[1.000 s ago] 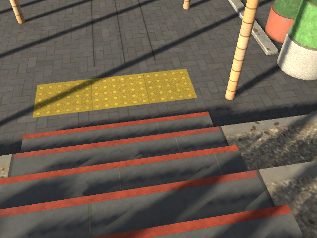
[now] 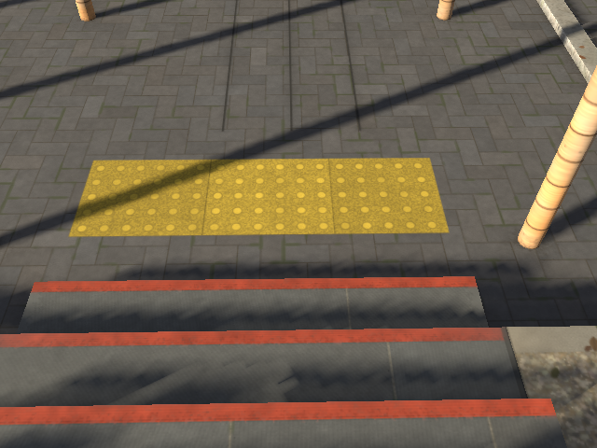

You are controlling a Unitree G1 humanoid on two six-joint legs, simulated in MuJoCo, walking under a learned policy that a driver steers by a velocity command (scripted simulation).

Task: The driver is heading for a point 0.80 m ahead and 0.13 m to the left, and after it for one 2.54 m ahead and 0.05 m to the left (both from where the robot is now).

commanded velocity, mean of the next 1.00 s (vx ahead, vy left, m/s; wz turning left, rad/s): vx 0.49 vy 0.00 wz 0.52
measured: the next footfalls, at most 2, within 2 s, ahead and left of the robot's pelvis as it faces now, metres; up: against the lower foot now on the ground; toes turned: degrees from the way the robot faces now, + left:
right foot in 0.18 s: +0.24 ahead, -0.14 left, -0.15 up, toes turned +5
left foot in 0.66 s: +0.37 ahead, +0.14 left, -0.14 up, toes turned +27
